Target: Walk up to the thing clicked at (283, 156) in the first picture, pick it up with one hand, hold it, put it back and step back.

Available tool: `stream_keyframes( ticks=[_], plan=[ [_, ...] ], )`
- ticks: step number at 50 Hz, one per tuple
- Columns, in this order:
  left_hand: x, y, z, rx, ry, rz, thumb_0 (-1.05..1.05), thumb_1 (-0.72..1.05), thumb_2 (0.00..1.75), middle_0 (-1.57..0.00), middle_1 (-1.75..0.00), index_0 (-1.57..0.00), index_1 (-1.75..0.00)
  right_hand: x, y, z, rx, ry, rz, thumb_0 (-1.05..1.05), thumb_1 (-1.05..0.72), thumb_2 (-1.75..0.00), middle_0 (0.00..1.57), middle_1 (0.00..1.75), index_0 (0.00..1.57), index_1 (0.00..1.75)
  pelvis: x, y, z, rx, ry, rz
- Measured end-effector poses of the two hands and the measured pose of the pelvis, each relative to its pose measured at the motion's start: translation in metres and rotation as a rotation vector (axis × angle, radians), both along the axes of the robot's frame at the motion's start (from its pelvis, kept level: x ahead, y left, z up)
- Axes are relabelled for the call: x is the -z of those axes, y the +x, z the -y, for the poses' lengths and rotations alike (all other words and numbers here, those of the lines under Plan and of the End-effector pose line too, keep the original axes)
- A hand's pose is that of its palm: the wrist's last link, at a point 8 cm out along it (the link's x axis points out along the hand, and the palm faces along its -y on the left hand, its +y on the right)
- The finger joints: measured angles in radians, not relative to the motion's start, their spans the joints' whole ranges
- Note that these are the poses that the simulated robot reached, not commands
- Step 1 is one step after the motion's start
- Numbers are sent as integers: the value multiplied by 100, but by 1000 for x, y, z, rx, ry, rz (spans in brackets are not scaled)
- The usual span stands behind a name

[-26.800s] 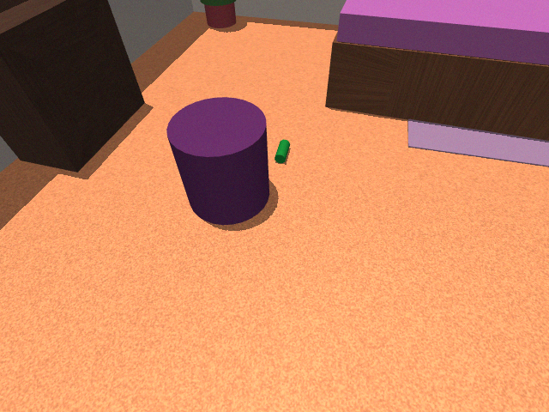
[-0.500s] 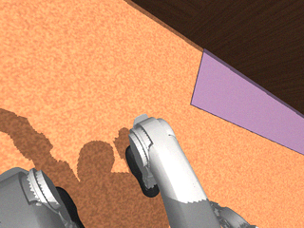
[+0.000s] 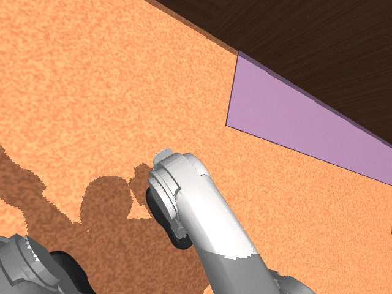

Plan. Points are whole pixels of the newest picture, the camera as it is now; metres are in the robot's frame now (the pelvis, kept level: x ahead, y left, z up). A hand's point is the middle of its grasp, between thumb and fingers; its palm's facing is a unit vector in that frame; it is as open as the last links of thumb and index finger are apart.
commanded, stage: rest palm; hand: left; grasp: from above
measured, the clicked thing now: out of the picture +0.50 +0.34 -0.30
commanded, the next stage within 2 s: close in 1.60 s
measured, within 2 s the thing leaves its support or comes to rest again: neither
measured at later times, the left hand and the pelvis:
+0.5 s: hand out of the picture +0.48 +0.32 -0.25, palm faces -0.17 -0.40 -0.90, open 13.9 cm; pelvis +0.00 +0.00 +0.01, yaw +0 degrees
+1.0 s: hand out of the picture +0.49 +0.33 -0.26, palm faces -0.15 -0.40 -0.91, open 14.1 cm; pelvis +0.00 +0.00 +0.00, yaw -1 degrees
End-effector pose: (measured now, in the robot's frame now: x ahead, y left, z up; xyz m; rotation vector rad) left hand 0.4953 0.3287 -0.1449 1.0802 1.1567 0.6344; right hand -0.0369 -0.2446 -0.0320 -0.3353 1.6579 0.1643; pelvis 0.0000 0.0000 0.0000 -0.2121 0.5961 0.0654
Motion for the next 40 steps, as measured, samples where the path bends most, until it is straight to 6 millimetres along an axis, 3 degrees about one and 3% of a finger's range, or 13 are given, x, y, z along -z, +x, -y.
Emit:
stream_keyframes(
  ticks=[8,18,30,40],
  plan=[
    [12,-10,-10,21,-10,-21,0,-52,92,-10,-110,-12,-108,4,18,-2,-51,-4,15,0,-92,-90,20,30,20,30,-3,0,-1,-14,-4,1],
    [31,-11,0,55,-27,-36,0,-51,94,-10,-109,-11,-107,4,36,2,-130,2,19,0,-92,-91,19,30,20,30,-6,2,0,-18,-7,3],
    [51,-9,9,48,-21,-19,0,-52,98,-11,-108,-11,-108,1,36,2,-168,23,-7,0,-92,-91,19,30,20,30,-5,1,0,-7,-11,12],
    [56,-10,5,50,-17,-14,0,-52,100,-11,-107,-10,-107,-4,31,-4,-168,19,-20,0,-92,-91,19,29,20,30,-4,0,-2,-4,-22,19]
  ],
)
